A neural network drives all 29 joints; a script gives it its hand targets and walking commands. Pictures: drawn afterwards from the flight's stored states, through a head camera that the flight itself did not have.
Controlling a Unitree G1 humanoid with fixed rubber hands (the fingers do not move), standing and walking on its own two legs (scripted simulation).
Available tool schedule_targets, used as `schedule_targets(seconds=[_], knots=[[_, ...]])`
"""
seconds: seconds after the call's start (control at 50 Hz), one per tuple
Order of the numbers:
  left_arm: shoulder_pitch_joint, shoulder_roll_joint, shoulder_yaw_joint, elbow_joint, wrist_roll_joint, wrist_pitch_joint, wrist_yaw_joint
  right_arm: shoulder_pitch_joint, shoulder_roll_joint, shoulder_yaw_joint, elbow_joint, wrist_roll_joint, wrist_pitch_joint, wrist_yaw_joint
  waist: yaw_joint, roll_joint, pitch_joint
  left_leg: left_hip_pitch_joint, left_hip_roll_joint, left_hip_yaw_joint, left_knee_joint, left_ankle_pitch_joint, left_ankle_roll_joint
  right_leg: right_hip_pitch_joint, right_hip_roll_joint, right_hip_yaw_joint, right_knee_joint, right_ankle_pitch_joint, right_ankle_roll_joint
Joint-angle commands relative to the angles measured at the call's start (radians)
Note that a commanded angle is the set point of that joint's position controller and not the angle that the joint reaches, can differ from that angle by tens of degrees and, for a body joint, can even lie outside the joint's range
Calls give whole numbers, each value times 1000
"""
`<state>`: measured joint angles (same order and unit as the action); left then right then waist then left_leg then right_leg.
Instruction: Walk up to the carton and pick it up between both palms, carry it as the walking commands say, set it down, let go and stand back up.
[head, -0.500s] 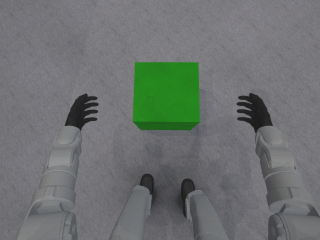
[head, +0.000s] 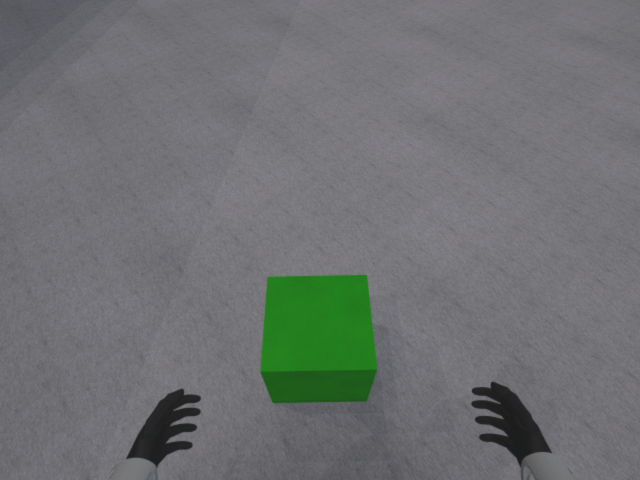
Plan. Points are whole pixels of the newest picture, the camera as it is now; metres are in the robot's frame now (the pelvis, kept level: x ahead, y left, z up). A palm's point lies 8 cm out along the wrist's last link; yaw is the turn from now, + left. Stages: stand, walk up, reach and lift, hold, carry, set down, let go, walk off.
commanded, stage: let go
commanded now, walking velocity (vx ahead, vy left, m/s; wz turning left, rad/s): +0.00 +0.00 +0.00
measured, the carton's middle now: (318, 340) +0.54 +0.03 -0.63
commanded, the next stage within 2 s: stand in 0.38 s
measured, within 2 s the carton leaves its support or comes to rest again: neither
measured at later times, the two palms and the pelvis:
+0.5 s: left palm (117, 427) +0.19 +0.28 -0.07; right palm (517, 436) +0.18 -0.23 -0.07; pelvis +0.03 +0.02 +0.00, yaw -1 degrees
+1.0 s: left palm (99, 435) +0.18 +0.31 -0.07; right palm (556, 467) +0.15 -0.27 -0.08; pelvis +0.03 +0.03 +0.00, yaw -1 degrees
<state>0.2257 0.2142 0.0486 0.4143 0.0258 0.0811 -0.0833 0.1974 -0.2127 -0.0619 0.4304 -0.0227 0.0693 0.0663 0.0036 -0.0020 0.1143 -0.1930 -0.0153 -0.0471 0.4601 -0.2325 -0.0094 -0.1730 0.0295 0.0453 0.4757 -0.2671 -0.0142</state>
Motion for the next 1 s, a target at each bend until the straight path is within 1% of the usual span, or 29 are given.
schedule_targets(seconds=[0.0,0.02,0.04,0.08,0.1,0.12,0.14,0.2,0.26,0.3,0.32,0.34,0.36,0.38,0.44,0.5,0.54,0.58,0.66,0.7,0.72,0.74,0.78,0.8,0.84,0.88,0.9,0.96,0.98], knots=[[-90,128,9,-130,-21,20,-13,-58,-61,-8,-110,3,20,-1,-3,-92,-8,182,-57,77,-53,2,-6,-88,-34,2,-187,-78,12],[-103,128,14,-135,-10,28,-15,-79,-60,-5,-105,16,27,1,1,-47,13,204,-66,85,-51,-15,-5,-94,-40,4,-197,-107,5],[-102,126,20,-135,-13,32,-16,-73,-68,-4,-99,17,33,3,0,-65,11,233,-61,83,-53,-13,-2,-103,-40,6,-206,-118,6],[-91,124,24,-127,-16,50,-17,-74,-83,-12,-111,8,45,0,12,-58,24,258,-64,90,-45,11,-6,-99,-41,7,-213,-103,8],[-87,132,40,-128,-9,55,-18,-78,-91,-24,-126,7,46,1,4,-66,16,255,-57,85,-42,19,-6,-82,-40,4,-204,-77,10],[-82,125,35,-121,-5,58,-14,-78,-97,-21,-116,5,53,2,13,-17,18,245,-51,94,-54,23,-7,-58,-25,-5,-196,-50,16],[-78,124,32,-113,-6,62,-15,-86,-93,-34,-122,-2,58,1,1,-43,28,233,-50,86,-58,31,-4,-39,-22,-6,-188,-30,19],[-63,105,25,-109,0,78,-4,-55,-87,-24,-91,-5,76,1,1,-15,47,204,-44,78,-71,80,-1,12,-3,-25,-167,63,28],[-61,98,26,-127,6,92,18,-41,-84,-19,-88,9,64,-2,3,13,-43,211,-45,58,-52,202,-11,67,17,-36,-120,211,32],[-71,95,23,-152,12,103,38,-42,-78,-2,-92,30,47,-7,9,52,-90,208,-44,41,-42,281,-16,91,22,-31,-96,304,30],[-47,92,29,-141,15,110,44,-26,-84,-5,-95,29,41,-9,11,47,-136,205,-44,37,-27,326,-24,117,21,-29,-85,356,31],[-40,89,20,-133,8,112,52,3,-85,-1,-84,29,35,-15,-4,39,-140,214,-41,30,-24,357,-26,110,26,-28,-77,392,33],[-25,260,76,-16,-20,49,92,-21,-240,-44,51,-2,-13,-55,22,-3,-215,85,42,-13,6,382,-19,78,-49,-22,-1,289,49],[-20,257,69,-3,-3,24,98,-36,-228,-44,53,-13,-34,-61,20,-2,-227,80,44,-18,-1,266,-12,70,-42,-13,-19,165,51],[-31,219,50,18,3,-19,93,-49,-230,-44,82,-17,-66,-65,11,9,-200,65,69,-53,-14,233,10,14,-59,21,-25,119,38],[-57,210,40,57,6,-42,86,-54,-233,-42,136,-12,-84,-60,-5,46,-150,47,73,-69,-30,265,15,-33,-68,38,-28,140,32],[-50,235,44,77,8,-58,82,-47,-232,-43,156,-4,-88,-58,-10,22,-150,51,85,-89,-32,336,21,-39,-71,33,-20,158,30],[-40,242,42,102,9,-67,82,-56,-251,-51,180,-9,-90,-59,-10,11,-153,71,82,-78,-19,378,23,-46,-76,36,-25,212,30],[-38,251,39,119,8,-80,86,-54,-282,-57,206,-9,-89,-64,-15,30,-180,90,83,-73,-21,438,18,-25,-83,40,-17,262,31],[-38,269,44,128,11,-85,90,-54,-282,-57,217,-4,-91,-68,-15,13,-183,99,81,-72,-26,463,18,-16,-82,38,-18,269,29],[-20,274,42,140,12,-83,92,-44,-291,-62,224,-6,-96,-71,-21,43,-197,118,81,-65,-19,460,15,-17,-88,45,-18,297,23],[-34,284,42,134,12,-85,95,-51,-283,-61,223,-3,-96,-72,-21,13,-183,98,84,-71,-34,426,14,-17,-88,44,-22,272,25],[-29,278,38,143,9,-93,96,-64,-296,-62,227,-4,-96,-74,-20,33,-174,78,84,-71,-37,412,20,-5,-92,50,-38,275,22],[-22,279,37,147,14,-95,98,-59,-283,-57,235,-1,-97,-75,-17,2,-178,82,83,-72,-34,398,18,-9,-93,48,-39,272,22],[-24,274,32,158,11,-98,99,-65,-293,-59,239,-7,-97,-76,-18,21,-175,70,76,-60,-37,361,20,12,-101,61,-54,277,20],[-40,288,34,157,13,-102,102,-59,-289,-55,250,-2,-102,-72,-17,-15,-185,65,79,-69,-50,339,17,18,-100,57,-48,274,13],[-37,292,35,158,10,-103,102,-69,-284,-54,250,-3,-104,-74,-14,9,-183,69,79,-73,-51,324,17,13,-101,62,-50,259,11],[-26,302,34,174,12,-106,101,-44,-286,-52,270,-2,-104,-73,-18,-5,-153,56,79,-71,-54,288,18,-7,-99,63,-66,228,10],[-30,298,32,185,11,-110,101,-45,-287,-46,275,-8,-104,-74,-19,8,-162,61,79,-67,-59,274,19,-7,-102,66,-71,215,11]])
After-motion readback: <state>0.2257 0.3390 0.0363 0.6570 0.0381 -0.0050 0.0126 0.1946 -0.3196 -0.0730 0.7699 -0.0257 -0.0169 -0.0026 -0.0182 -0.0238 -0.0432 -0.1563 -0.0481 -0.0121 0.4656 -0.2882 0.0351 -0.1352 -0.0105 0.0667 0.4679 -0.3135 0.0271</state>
